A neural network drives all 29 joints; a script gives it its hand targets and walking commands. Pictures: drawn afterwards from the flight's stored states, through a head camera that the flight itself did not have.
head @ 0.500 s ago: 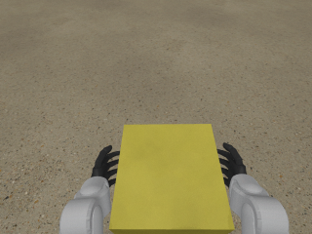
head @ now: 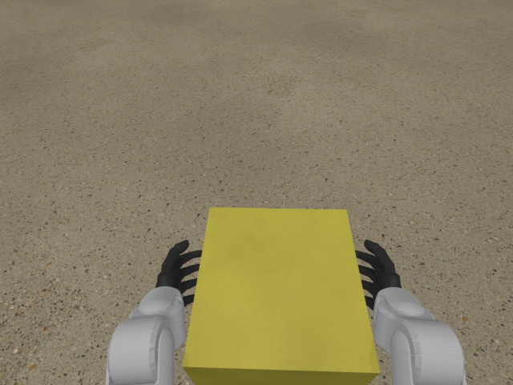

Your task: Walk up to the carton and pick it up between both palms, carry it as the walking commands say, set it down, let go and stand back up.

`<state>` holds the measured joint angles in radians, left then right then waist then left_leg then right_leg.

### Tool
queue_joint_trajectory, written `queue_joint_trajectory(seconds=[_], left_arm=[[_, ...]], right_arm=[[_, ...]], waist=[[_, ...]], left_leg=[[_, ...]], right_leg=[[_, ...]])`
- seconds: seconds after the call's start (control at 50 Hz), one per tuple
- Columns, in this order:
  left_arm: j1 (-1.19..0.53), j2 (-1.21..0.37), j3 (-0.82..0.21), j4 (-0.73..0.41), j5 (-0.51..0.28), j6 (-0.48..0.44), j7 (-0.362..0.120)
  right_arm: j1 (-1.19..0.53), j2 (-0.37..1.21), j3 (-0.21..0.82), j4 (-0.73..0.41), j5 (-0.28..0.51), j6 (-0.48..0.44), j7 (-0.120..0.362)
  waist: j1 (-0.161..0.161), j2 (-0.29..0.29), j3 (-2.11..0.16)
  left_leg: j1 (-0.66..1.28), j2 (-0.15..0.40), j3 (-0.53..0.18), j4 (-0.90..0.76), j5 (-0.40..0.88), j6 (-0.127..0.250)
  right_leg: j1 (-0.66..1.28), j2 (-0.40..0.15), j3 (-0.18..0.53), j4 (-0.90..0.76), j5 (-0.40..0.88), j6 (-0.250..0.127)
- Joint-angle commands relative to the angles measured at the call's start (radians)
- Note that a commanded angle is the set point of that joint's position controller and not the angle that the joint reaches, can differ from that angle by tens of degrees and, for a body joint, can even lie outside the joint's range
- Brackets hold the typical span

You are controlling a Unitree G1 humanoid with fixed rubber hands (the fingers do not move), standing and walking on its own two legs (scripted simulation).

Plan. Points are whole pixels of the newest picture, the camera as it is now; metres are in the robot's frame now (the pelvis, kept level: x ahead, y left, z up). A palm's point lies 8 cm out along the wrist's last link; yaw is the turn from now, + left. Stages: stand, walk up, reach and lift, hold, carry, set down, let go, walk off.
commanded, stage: carry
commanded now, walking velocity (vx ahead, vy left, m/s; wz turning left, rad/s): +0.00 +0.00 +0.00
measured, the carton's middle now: (275, 313) +0.26 -0.01 +0.01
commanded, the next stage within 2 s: hold in 1.94 s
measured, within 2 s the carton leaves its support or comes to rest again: neither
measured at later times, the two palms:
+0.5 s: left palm (192, 267) +0.30 +0.12 +0.07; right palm (380, 254) +0.32 -0.17 +0.07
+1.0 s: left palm (184, 298) +0.26 +0.13 +0.05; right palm (382, 284) +0.27 -0.16 +0.06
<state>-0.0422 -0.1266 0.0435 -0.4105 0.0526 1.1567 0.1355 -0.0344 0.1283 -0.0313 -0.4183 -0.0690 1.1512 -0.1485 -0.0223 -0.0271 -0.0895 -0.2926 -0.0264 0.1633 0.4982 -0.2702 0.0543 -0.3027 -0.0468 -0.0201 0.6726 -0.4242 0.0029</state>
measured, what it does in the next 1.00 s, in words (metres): steps on the spot: right foot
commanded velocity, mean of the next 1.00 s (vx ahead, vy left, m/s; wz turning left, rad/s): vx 0.00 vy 0.00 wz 0.00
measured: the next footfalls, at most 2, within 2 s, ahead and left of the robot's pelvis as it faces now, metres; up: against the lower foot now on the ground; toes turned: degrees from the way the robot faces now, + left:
right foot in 0.02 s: +0.01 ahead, -0.12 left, +0.00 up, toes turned +4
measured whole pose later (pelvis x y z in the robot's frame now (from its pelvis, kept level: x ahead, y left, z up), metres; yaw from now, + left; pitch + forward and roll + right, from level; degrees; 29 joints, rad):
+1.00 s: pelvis -0.01 -0.03 +0.00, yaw +2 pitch +2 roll +0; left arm -0.12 -0.13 0.10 -0.05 0.13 0.83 0.09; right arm -0.14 0.13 -0.09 -0.03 -0.14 0.83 -0.09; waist -0.01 0.00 -0.08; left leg -0.29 0.04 0.09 0.51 -0.26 0.00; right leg -0.24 0.00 -0.11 0.51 -0.30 -0.04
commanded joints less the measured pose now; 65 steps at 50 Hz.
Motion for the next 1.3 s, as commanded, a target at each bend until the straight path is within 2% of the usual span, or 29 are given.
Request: queue_joint_trajectory(seconds=[0.0,0.02,0.04,0.06,0.08,0.1,0.12,0.14,0.2,0.24,0.36,0.52,0.66,0.84,1.28], left_arm=[[-0.337,-0.684,-0.394,0.145,-0.136,-0.098,-0.135],[-0.400,-0.797,-0.496,-0.024,-0.204,-0.126,-0.143],[-0.435,-0.931,-0.601,-0.198,-0.278,-0.122,-0.140],[-0.410,-0.883,-0.556,-0.124,-0.248,-0.114,-0.136],[-0.378,-0.778,-0.473,0.024,-0.183,-0.126,-0.135],[-0.377,-0.791,-0.505,-0.031,-0.202,-0.135,-0.134],[-0.361,-0.761,-0.487,0.002,-0.188,-0.144,-0.134],[-0.341,-0.702,-0.432,0.100,-0.149,-0.161,-0.136],[-0.381,-0.750,-0.474,0.047,-0.181,-0.195,-0.144],[-0.382,-0.743,-0.474,0.057,-0.181,-0.199,-0.144],[-0.388,-0.696,-0.441,0.077,-0.168,-0.221,-0.139],[-0.378,-0.643,-0.376,0.173,-0.116,-0.281,-0.140],[-0.419,-0.664,-0.384,0.170,-0.115,-0.338,-0.150],[-0.433,-0.669,-0.388,0.246,-0.093,-0.352,-0.167],[-0.473,-0.698,-0.391,0.271,-0.093,-0.350,-0.176]], right_arm=[[-0.360,0.707,0.414,0.173,0.152,-0.093,0.147],[-0.425,0.818,0.521,-0.003,0.217,-0.120,0.155],[-0.492,0.941,0.652,-0.209,0.305,-0.109,0.156],[-0.474,0.903,0.620,-0.134,0.280,-0.100,0.150],[-0.435,0.808,0.529,0.024,0.215,-0.112,0.149],[-0.428,0.820,0.552,-0.027,0.231,-0.122,0.149],[-0.405,0.796,0.529,0.014,0.216,-0.131,0.148],[-0.378,0.741,0.468,0.123,0.172,-0.151,0.150],[-0.387,0.787,0.483,0.088,0.183,-0.189,0.153],[-0.376,0.782,0.474,0.099,0.175,-0.194,0.147],[-0.385,0.732,0.437,0.116,0.157,-0.219,0.136],[-0.397,0.681,0.394,0.206,0.123,-0.276,0.141],[-0.439,0.698,0.399,0.204,0.126,-0.331,0.155],[-0.438,0.691,0.382,0.280,0.095,-0.345,0.174],[-0.473,0.714,0.378,0.300,0.106,-0.344,0.193]], waist=[[0.027,0.062,-0.188],[0.016,-0.046,-0.173],[0.012,-0.107,-0.165],[0.012,-0.098,-0.183],[0.014,-0.064,-0.213],[0.015,-0.035,-0.243],[0.018,-0.020,-0.269],[0.019,-0.014,-0.290],[0.016,-0.010,-0.287],[0.016,-0.010,-0.284],[0.017,0.003,-0.274],[0.013,0.003,-0.262],[0.011,0.023,-0.239],[0.010,0.025,-0.195],[0.014,0.030,-0.199]], left_leg=[[0.042,0.199,-0.172,-0.057,0.317,0.022],[0.007,0.143,-0.162,-0.043,0.129,-0.015],[0.061,0.126,-0.144,-0.048,0.049,-0.039],[0.083,0.130,-0.136,-0.040,0.105,-0.045],[0.099,0.144,-0.134,-0.020,0.213,-0.044],[0.123,0.155,-0.138,0.001,0.325,-0.041],[0.142,0.160,-0.136,0.030,0.424,-0.036],[0.154,0.161,-0.134,0.050,0.474,-0.035],[0.146,0.150,-0.124,0.066,0.458,-0.042],[0.139,0.144,-0.120,0.071,0.456,-0.044],[0.140,0.150,-0.127,0.065,0.488,-0.036],[0.126,0.164,-0.141,0.060,0.442,-0.031],[0.116,0.180,-0.161,0.020,0.358,-0.018],[0.096,0.184,-0.176,-0.025,0.246,-0.018],[0.079,0.179,-0.192,-0.067,0.170,-0.010]], right_leg=[[0.135,-0.073,0.002,-0.289,0.272,0.011],[0.129,-0.169,0.126,-0.294,0.434,-0.006],[0.087,-0.190,0.134,-0.277,0.547,-0.029],[0.121,-0.180,0.098,-0.247,0.649,-0.029],[0.159,-0.164,0.060,-0.222,0.716,-0.026],[0.180,-0.154,0.043,-0.192,0.764,-0.026],[0.198,-0.146,0.032,-0.170,0.827,-0.023],[0.211,-0.139,0.026,-0.152,0.876,-0.023],[0.218,-0.133,0.025,-0.142,0.996,-0.026],[0.224,-0.127,0.022,-0.138,1.029,-0.025],[0.212,-0.114,0.011,-0.134,0.950,-0.021],[0.215,-0.121,0.017,-0.137,0.868,-0.030],[0.177,-0.112,0.023,-0.180,0.603,-0.039],[0.129,-0.113,0.033,-0.228,0.439,-0.043],[0.094,-0.106,0.034,-0.256,0.311,-0.040]])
